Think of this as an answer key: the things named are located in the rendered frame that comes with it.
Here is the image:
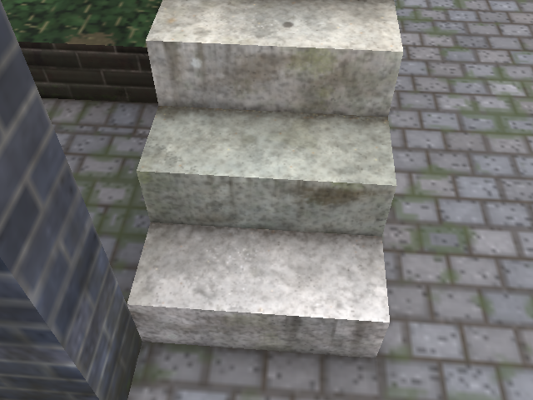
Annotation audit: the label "stairs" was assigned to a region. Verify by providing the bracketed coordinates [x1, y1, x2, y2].
[127, 0, 403, 358]

